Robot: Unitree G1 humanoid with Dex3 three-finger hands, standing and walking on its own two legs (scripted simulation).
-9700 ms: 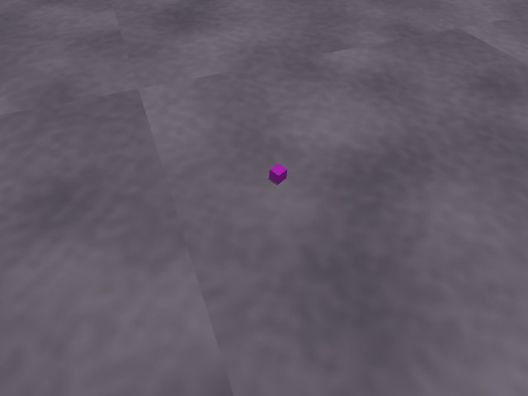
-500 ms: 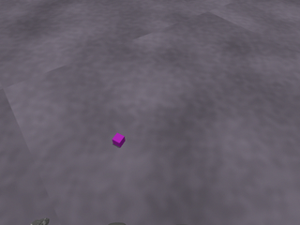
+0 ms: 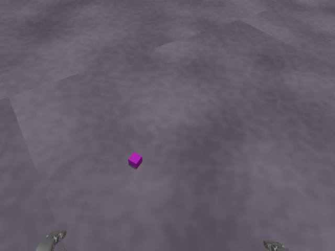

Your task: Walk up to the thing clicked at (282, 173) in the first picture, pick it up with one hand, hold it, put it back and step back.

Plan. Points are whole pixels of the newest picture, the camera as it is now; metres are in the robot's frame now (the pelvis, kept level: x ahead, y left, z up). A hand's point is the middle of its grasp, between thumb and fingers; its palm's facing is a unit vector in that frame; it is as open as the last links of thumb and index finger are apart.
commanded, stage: walk up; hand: left
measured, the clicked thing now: (135, 160) +0.74 +0.19 -0.74
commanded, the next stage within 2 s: stand in 0.10 s
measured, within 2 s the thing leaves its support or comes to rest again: neither
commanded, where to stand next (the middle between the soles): +0.36 -0.03 m, yaw +0 degrees
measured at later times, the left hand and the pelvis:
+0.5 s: hand out of the picture +0.05 +0.23 -0.15, palm faces -0.04 -0.94 -0.34, open 7.4 cm; pelvis -0.01 -0.02 +0.01, yaw +0 degrees
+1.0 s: hand out of the picture +0.07 +0.23 -0.15, palm faces -0.05 -0.94 -0.35, open 7.4 cm; pelvis +0.00 -0.02 +0.01, yaw -1 degrees
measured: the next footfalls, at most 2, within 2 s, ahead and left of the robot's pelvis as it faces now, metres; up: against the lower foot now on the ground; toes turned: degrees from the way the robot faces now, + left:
left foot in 1.38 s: +0.15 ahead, +0.15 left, +0.00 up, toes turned +4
right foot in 1.84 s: +0.35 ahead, -0.12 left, +0.00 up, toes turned -3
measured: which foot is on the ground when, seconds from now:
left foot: down 0.00-1.00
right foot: down 0.00-1.00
